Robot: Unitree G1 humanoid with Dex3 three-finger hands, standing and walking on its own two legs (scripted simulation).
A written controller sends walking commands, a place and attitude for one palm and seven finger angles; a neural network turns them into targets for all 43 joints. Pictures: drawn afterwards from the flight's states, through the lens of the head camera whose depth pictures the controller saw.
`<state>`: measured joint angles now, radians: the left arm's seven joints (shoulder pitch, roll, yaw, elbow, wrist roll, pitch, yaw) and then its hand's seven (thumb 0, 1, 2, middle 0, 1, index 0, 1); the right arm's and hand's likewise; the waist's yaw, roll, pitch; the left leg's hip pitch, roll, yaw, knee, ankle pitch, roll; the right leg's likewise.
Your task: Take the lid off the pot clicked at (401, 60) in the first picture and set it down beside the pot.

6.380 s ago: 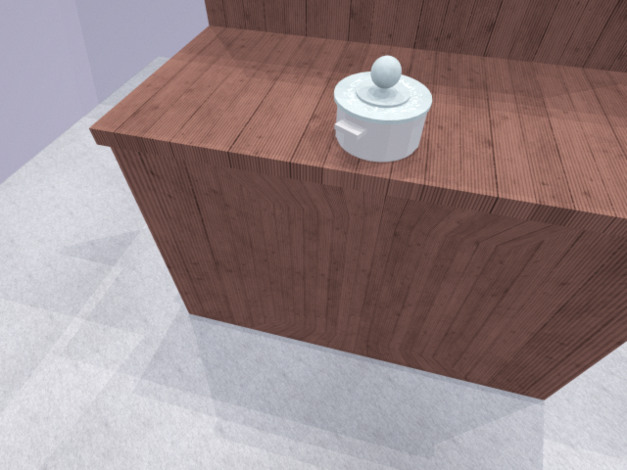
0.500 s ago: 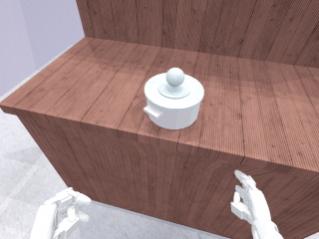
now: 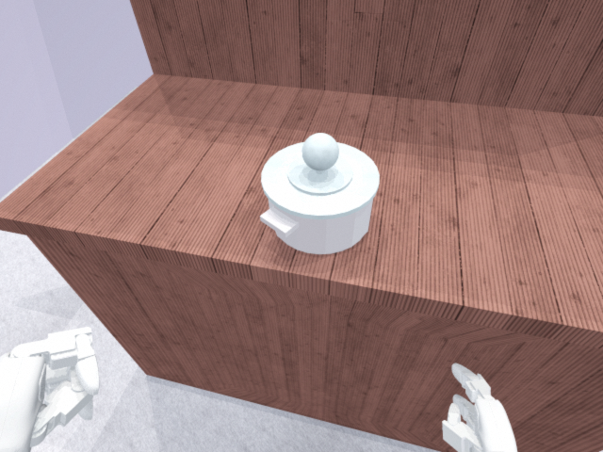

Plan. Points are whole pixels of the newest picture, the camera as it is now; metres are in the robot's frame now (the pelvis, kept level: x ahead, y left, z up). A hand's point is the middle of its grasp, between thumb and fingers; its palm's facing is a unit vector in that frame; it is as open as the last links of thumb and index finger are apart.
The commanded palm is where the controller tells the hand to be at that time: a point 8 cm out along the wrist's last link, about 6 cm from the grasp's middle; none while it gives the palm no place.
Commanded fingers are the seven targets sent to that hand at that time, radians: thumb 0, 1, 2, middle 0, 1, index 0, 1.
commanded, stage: raise the hand higher, near the body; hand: left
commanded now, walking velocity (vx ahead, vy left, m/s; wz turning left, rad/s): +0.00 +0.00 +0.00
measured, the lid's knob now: (320, 151) +0.48 +0.04 +0.17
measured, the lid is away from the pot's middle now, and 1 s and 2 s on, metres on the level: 0.00 0.00 0.00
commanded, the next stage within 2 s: reach forward and open the fingers in 0.50 s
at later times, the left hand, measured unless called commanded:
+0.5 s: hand (69, 338) +0.16 +0.24 +0.17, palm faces +0.38 -0.82 -0.42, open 3.1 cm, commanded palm +0.11 +0.27 +0.20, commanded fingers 0.00 0.90 0.90 -1.30 -1.50 -1.30 -1.50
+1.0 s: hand (58, 305) +0.19 +0.26 +0.18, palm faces +0.07 -0.01 -1.00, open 3.2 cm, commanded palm +0.16 +0.26 +0.24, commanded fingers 0.00 0.21 1.34 -1.12 -0.76 -1.12 -0.76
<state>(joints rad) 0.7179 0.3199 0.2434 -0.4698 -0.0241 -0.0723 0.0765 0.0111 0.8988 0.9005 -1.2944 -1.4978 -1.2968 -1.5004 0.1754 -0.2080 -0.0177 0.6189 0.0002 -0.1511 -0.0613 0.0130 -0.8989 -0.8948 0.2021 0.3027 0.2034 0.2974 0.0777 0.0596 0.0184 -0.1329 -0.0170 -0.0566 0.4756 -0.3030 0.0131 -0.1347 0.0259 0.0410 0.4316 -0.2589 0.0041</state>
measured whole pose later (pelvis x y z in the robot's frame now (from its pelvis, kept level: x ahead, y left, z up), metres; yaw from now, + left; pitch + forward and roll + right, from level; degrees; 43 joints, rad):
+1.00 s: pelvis -0.03 +0.01 +0.00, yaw +0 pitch -1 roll +0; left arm 0.31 0.73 0.20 -0.55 0.66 0.14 -0.17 0.00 0.52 1.14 -1.22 -1.09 -1.22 -1.09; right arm 0.08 -0.31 0.01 0.49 0.04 0.15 0.00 0.01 -0.90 -0.90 0.20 0.30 0.20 0.30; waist 0.10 0.14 -0.02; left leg -0.24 -0.04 -0.05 0.53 -0.28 0.03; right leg -0.25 0.00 0.05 0.51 -0.25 0.02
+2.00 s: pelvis -0.06 +0.00 +0.00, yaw +0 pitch -2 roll +1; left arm -0.50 0.74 -0.03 -0.11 0.73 0.14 -0.56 0.00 -0.40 1.68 -0.87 -0.09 -0.87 -0.09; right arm 0.12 -0.29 0.03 0.54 0.06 0.06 0.00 0.01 -0.90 -0.90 0.20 0.30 0.20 0.30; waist 0.07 0.11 0.03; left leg -0.23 -0.05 -0.04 0.46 -0.19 0.02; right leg -0.26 -0.01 0.05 0.49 -0.19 0.02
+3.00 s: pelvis -0.04 +0.00 +0.00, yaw -1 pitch +0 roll +2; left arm -1.01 0.47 -0.33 0.37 0.83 0.33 -0.53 0.00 -0.40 1.68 -0.87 -0.08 -0.87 -0.09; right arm 0.15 -0.29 0.03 0.59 0.07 0.12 0.03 0.01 -0.90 -0.90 0.20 0.30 0.20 0.30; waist -0.01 0.09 0.00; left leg -0.21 -0.05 -0.02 0.42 -0.21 0.02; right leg -0.27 -0.01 0.07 0.50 -0.22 0.01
